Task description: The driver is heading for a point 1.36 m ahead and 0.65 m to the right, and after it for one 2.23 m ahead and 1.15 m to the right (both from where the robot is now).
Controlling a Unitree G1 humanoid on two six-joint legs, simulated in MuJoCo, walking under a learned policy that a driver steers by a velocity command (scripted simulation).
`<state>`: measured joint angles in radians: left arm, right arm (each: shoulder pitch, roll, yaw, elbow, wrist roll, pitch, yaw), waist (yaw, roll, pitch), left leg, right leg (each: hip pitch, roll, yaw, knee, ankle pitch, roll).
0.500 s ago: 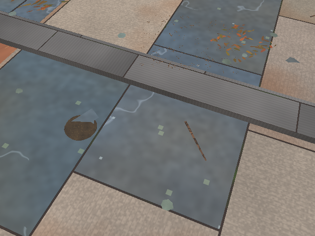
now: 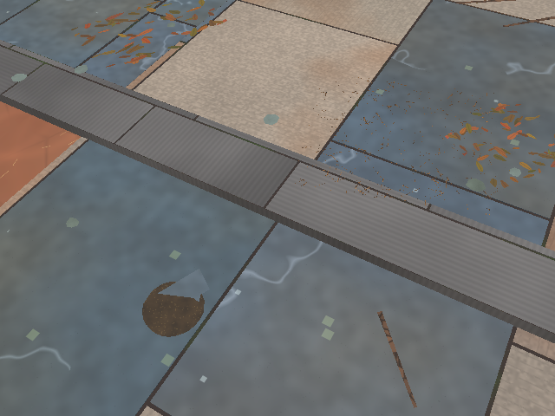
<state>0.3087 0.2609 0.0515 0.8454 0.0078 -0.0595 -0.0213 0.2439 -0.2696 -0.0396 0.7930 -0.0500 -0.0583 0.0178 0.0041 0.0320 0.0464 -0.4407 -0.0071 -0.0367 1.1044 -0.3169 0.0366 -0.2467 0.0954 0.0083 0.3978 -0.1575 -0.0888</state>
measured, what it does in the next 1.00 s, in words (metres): walks ahead, turning right: left foot, then right foot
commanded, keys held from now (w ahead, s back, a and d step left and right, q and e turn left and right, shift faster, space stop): w+e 1.00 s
